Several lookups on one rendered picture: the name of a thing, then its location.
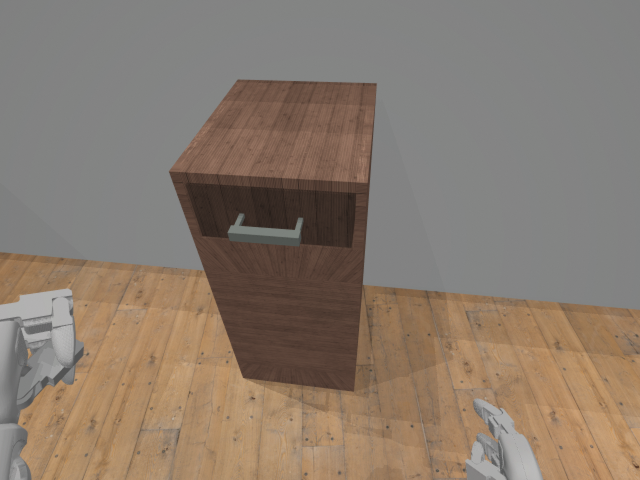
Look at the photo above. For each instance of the right robot hand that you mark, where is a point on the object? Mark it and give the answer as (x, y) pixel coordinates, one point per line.
(512, 457)

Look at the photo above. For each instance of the left robot hand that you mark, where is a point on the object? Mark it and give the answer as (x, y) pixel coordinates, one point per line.
(43, 322)

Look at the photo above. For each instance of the cabinet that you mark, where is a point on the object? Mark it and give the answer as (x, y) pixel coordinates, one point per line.
(291, 313)

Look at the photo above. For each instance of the left robot forearm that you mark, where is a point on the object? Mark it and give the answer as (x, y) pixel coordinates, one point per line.
(13, 438)

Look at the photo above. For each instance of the handle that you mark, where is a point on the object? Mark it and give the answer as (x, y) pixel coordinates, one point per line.
(261, 235)

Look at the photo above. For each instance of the drawer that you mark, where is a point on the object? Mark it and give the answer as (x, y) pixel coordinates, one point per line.
(329, 217)

